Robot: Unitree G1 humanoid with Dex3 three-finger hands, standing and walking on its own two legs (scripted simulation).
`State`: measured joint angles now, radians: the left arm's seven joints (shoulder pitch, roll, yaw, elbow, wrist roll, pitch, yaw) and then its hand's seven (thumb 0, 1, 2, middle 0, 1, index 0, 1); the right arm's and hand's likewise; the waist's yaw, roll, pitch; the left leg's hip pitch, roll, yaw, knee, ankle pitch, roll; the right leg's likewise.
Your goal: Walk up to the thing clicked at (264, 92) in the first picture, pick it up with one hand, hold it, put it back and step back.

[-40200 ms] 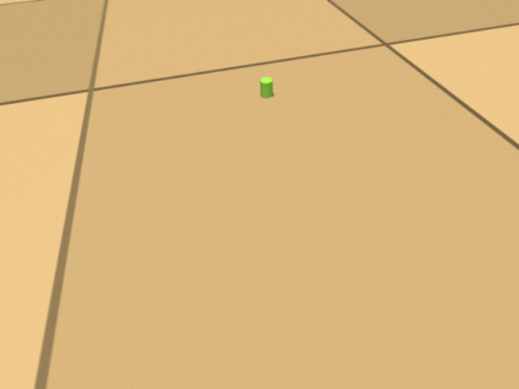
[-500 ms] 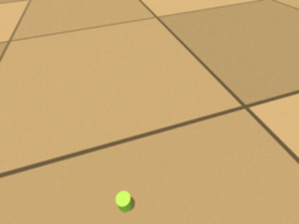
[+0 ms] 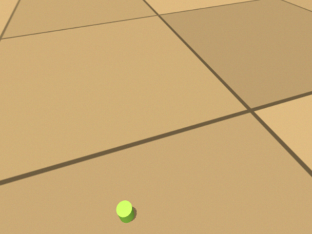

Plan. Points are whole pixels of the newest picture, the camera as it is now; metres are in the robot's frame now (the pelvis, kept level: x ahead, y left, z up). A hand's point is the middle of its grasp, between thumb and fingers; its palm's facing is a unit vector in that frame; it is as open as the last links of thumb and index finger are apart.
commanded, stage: stand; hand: left
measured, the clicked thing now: (125, 211) +0.40 +0.23 -0.72
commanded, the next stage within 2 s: step back in 0.86 s
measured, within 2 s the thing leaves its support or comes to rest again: neither
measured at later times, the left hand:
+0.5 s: hand out of the picture +0.09 +0.25 -0.16, palm faces +0.00 -0.94 -0.34, open 7.4 cm
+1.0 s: hand out of the picture +0.09 +0.26 -0.16, palm faces +0.01 -0.93 -0.36, open 7.4 cm
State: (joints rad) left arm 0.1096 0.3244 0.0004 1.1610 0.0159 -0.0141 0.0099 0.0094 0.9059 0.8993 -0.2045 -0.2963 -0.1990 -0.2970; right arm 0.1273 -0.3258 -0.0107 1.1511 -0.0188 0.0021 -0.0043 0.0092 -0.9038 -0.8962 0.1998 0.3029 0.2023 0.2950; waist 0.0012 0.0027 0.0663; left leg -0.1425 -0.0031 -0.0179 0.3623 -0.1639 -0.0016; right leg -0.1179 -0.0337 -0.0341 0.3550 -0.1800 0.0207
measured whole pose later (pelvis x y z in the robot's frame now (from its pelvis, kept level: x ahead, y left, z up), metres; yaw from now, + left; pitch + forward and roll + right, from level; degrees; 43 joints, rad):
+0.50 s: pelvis +0.02 +0.00 +0.00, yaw +0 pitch -2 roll +0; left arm 0.10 0.32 0.01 1.16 0.01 -0.01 0.01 0.01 0.91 0.90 -0.20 -0.30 -0.20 -0.30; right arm 0.09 -0.34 -0.01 1.15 -0.02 -0.01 -0.01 0.01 -0.90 -0.90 0.20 0.30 0.20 0.30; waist 0.01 0.01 0.06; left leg -0.11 -0.01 -0.02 0.32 -0.17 0.00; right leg -0.09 -0.04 -0.04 0.32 -0.19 0.02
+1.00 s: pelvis +0.00 +0.00 -0.01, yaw +1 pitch -2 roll +0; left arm 0.08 0.36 0.05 1.06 -0.01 0.01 0.01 0.01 0.91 0.90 -0.21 -0.30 -0.20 -0.30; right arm 0.06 -0.37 -0.04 1.04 0.01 0.03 0.01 0.01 -0.90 -0.90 0.20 0.30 0.20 0.30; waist -0.02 0.01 0.15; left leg -0.23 -0.01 -0.03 0.48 -0.22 0.00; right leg -0.20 -0.04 -0.05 0.48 -0.24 0.01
